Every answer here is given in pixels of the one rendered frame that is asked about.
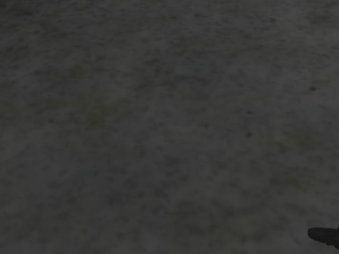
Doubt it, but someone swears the robot right hand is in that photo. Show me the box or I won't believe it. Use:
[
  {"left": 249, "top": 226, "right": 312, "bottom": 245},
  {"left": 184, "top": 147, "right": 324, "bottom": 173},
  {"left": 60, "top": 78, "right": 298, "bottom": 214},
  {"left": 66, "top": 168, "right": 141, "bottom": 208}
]
[{"left": 308, "top": 227, "right": 339, "bottom": 250}]

